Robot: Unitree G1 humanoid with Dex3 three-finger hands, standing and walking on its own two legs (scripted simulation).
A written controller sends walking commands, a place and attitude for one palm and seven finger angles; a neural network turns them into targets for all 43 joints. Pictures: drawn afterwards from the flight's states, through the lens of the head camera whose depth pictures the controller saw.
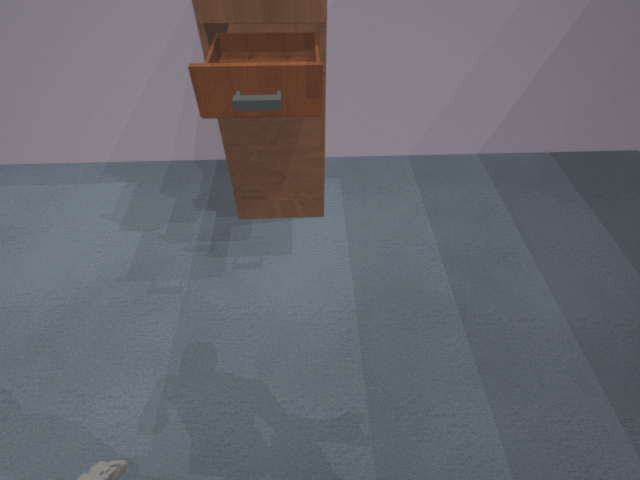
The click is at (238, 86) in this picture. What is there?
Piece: drawer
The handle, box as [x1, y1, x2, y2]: [232, 90, 281, 110]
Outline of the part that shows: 280,90 277,90 276,95 241,95 240,91 236,91 236,94 233,95 232,99 234,110 281,109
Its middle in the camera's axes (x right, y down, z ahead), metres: -0.16 -0.36 +1.00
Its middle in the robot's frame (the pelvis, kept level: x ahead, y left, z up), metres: +0.98 +0.21 -0.02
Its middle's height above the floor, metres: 0.75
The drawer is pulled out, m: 0.28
